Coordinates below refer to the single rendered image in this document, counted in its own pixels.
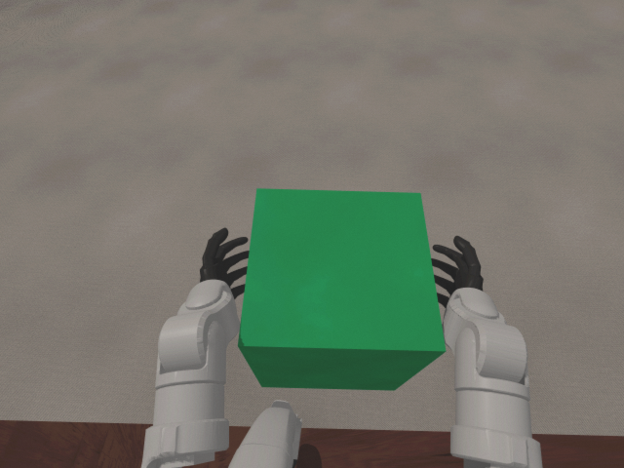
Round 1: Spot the left robot thigh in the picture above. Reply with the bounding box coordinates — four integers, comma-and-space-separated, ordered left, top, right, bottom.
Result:
228, 408, 302, 468

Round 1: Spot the right robot forearm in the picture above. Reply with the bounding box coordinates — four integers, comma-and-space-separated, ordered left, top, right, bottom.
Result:
442, 288, 543, 468

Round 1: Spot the carton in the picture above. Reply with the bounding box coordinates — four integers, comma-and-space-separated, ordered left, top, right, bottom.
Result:
238, 188, 446, 391

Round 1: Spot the robot right hand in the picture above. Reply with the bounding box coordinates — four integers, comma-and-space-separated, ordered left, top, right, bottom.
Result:
431, 236, 484, 308

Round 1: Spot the robot left hand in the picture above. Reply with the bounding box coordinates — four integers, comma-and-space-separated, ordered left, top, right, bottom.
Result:
200, 228, 249, 299

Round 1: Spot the left robot forearm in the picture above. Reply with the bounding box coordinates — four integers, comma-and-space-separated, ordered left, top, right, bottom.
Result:
141, 280, 241, 468

